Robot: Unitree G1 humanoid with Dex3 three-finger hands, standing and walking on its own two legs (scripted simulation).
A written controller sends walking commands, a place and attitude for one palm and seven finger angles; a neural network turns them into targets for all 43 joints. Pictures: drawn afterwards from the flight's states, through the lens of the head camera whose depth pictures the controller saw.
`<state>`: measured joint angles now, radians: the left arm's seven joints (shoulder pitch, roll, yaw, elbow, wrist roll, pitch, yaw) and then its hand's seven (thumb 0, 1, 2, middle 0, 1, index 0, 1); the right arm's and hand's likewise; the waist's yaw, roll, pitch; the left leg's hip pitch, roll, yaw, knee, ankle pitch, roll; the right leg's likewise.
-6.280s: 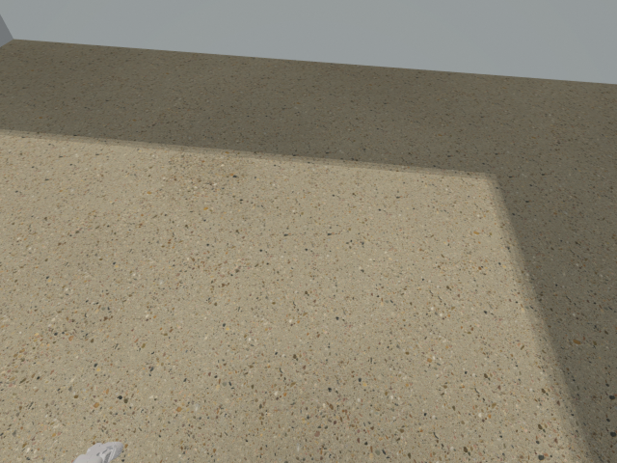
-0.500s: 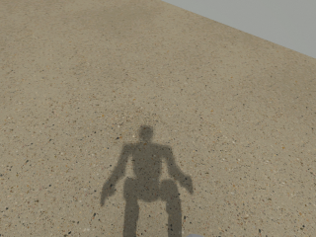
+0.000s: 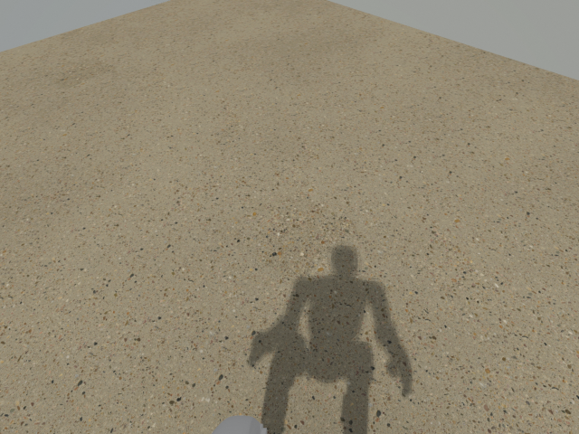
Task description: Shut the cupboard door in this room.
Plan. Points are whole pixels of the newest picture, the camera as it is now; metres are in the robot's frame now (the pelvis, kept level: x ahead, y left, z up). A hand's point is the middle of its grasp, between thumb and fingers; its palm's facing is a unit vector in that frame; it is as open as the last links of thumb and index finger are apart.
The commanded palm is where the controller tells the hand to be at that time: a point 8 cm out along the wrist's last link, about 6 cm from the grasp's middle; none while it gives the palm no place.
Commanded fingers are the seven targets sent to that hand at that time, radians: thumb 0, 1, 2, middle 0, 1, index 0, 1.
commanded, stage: turn or walk to find it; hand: left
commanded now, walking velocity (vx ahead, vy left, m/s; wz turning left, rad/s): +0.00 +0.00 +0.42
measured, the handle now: out of the picture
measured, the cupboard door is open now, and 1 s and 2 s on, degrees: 94 94 94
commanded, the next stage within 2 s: none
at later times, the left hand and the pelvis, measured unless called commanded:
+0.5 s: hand out of the picture -0.01 +0.28 -0.17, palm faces +0.23 -0.94 -0.24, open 7.4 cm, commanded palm none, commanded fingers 0.00 0.90 0.90 -0.20 -0.30 -0.20 -0.30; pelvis -0.03 +0.06 +0.01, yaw +11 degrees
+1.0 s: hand out of the picture -0.05 +0.22 -0.15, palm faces +0.40 -0.88 -0.26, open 7.4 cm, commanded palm none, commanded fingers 0.00 0.90 0.90 -0.20 -0.30 -0.20 -0.30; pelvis -0.04 +0.01 +0.00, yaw +25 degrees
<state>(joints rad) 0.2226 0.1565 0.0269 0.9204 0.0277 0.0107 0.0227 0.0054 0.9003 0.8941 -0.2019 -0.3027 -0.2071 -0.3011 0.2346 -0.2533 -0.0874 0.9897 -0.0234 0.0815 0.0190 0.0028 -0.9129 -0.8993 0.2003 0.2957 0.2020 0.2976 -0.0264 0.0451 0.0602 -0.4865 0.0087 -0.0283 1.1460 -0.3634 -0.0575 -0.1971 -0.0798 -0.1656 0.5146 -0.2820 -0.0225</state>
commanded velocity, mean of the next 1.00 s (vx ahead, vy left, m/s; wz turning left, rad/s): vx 0.00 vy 0.00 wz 0.42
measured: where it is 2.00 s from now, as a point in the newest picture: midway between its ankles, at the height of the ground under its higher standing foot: outside the picture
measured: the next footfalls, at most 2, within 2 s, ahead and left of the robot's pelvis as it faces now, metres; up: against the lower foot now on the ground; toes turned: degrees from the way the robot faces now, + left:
left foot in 0.24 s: +0.01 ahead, +0.15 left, +0.00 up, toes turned +11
right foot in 0.74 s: +0.03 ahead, -0.08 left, +0.00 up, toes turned +15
